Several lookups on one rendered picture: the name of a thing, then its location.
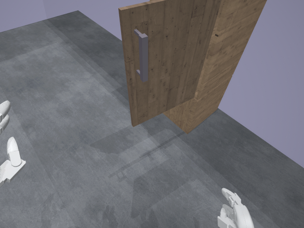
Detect robot left hand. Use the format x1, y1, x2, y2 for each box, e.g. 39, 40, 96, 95
0, 100, 26, 187

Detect cupboard door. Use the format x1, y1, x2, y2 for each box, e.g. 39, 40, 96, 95
118, 0, 222, 127

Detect handle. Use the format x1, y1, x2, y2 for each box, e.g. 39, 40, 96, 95
134, 29, 148, 82

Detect robot right hand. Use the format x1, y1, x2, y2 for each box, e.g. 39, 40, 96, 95
218, 188, 254, 228

